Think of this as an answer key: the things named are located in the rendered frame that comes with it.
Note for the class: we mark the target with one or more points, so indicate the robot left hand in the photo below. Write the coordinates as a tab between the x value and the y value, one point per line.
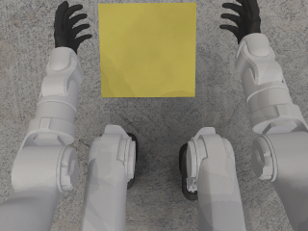
64	34

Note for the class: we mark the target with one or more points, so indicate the robot left upper arm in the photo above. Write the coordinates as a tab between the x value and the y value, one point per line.
41	176

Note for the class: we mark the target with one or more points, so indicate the carton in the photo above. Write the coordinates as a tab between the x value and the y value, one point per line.
147	49

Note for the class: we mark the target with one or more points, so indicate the left robot thigh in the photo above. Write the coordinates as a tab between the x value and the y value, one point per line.
104	202

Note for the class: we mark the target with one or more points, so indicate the robot left forearm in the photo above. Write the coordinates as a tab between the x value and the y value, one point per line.
54	119

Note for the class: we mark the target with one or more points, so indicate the robot right forearm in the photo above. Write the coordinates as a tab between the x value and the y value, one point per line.
266	92

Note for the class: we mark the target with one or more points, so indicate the robot right hand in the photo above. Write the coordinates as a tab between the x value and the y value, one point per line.
248	21

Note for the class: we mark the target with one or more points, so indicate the robot right upper arm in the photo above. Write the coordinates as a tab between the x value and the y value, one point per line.
282	160

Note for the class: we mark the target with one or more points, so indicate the right robot foot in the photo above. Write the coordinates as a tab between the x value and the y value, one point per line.
190	195

